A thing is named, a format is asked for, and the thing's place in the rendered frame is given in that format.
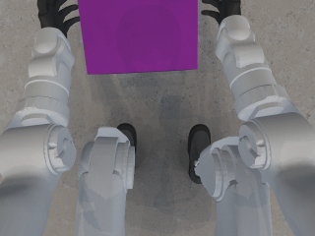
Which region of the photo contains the robot right shin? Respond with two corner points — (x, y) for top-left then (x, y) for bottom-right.
(194, 135), (270, 190)

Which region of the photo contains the right robot hand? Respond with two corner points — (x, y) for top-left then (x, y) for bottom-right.
(201, 0), (241, 26)

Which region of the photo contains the left robot upper arm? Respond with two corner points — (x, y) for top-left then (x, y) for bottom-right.
(0, 123), (77, 236)

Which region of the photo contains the robot left forearm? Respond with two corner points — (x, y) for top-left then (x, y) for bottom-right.
(0, 27), (75, 136)

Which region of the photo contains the left robot hand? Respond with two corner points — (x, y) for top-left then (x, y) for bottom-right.
(36, 0), (80, 38)

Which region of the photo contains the left robot foot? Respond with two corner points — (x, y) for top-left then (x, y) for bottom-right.
(117, 123), (137, 153)

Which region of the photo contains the right robot upper arm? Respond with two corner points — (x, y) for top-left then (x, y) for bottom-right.
(238, 112), (315, 236)

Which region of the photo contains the carton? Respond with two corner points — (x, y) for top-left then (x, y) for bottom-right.
(77, 0), (198, 75)

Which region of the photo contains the robot right forearm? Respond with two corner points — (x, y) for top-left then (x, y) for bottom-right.
(215, 15), (315, 133)

